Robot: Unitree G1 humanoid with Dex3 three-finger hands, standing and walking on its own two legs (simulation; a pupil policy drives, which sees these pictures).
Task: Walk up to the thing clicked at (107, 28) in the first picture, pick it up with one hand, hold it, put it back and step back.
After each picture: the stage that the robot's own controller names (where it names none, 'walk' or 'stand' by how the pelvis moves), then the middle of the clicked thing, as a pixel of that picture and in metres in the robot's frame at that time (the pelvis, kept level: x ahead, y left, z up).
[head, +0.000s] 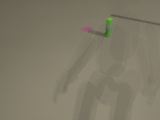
stand; (108, 27) +1.59 -0.26 -0.66
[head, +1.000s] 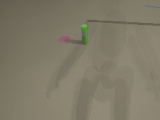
walk; (84, 34) +1.49 +0.13 -0.63
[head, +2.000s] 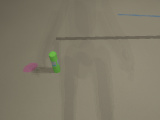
walk; (54, 62) +0.99 +0.37 -0.65
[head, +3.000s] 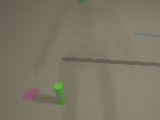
walk; (60, 94) +0.65 +0.25 -0.62
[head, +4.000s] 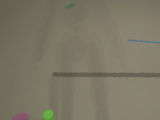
stand; out of the picture +0.43 +0.28 -0.63
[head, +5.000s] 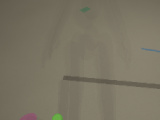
stand; out of the picture +0.41 +0.22 -0.65
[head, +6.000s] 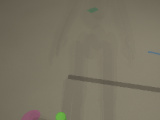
stand; out of the picture +0.43 +0.18 -0.65
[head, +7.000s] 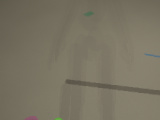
stand; out of the picture +0.41 +0.20 -0.66
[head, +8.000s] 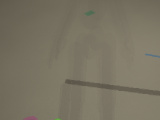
stand; out of the picture +0.40 +0.21 -0.66
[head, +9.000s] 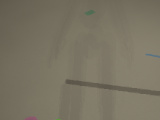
stand; out of the picture +0.39 +0.20 -0.66
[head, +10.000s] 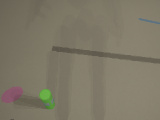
go down; (47, 100) +0.43 +0.21 -0.56
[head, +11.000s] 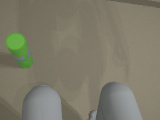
go down; (21, 53) +0.48 +0.26 -0.26
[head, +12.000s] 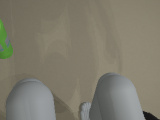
close in; out of the picture +0.47 +0.28 -0.21
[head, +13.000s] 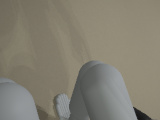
close; out of the picture +0.46 +0.31 -0.16
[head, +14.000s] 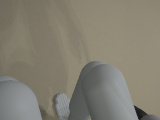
lift; out of the picture +0.43 +0.30 -0.16
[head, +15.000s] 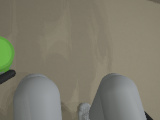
lift; out of the picture +0.35 +0.27 -0.09
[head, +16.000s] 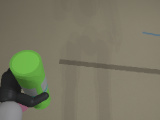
lift; (35, 85) +0.32 +0.17 +0.06
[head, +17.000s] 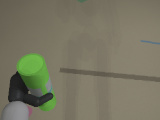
hold; (40, 87) +0.32 +0.16 +0.04
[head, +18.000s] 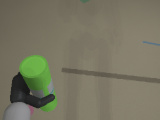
hold; (42, 88) +0.32 +0.16 +0.03
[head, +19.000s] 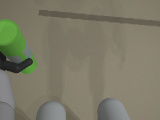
crouch; (18, 52) +0.43 +0.21 -0.03
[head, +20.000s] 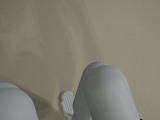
lower; out of the picture +0.45 +0.29 -0.17
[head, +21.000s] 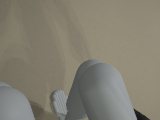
lower; out of the picture +0.45 +0.32 -0.17
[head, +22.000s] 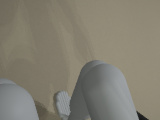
lower; out of the picture +0.44 +0.31 -0.16
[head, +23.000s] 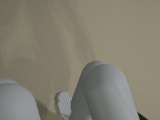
lower; out of the picture +0.43 +0.32 -0.17
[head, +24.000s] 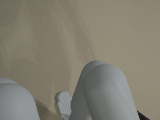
rest; out of the picture +0.43 +0.30 -0.16
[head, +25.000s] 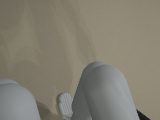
withdraw; out of the picture +0.44 +0.29 -0.17
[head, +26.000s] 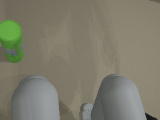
stand; (12, 45) +0.45 +0.26 -0.21
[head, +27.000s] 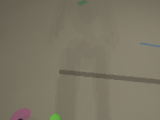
stand; out of the picture +0.40 +0.18 -0.58
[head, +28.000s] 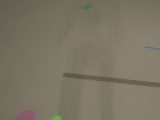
stand; out of the picture +0.40 +0.19 -0.60
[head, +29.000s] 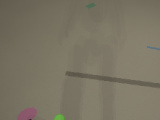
stand; out of the picture +0.40 +0.18 -0.60
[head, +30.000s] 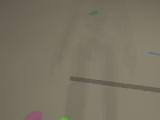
walk; out of the picture +0.42 +0.18 -0.66
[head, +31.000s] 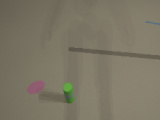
walk; (68, 93) +0.54 +0.15 -0.63
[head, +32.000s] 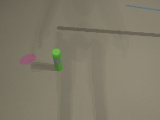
walk; (57, 60) +0.84 +0.24 -0.63
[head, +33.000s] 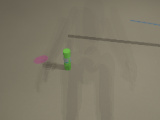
stand; (67, 59) +1.05 +0.21 -0.64
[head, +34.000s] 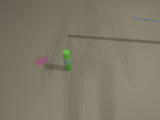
stand; (67, 60) +1.03 +0.21 -0.66
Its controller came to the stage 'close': yes
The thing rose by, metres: 0.69
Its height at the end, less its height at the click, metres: +0.00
